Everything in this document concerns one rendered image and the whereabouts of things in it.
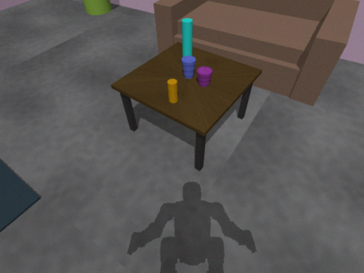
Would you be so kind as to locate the sofa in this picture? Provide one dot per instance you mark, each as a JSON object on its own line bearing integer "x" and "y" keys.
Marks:
{"x": 296, "y": 43}

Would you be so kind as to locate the coffee table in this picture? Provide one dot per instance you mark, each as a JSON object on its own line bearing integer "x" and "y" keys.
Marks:
{"x": 198, "y": 108}

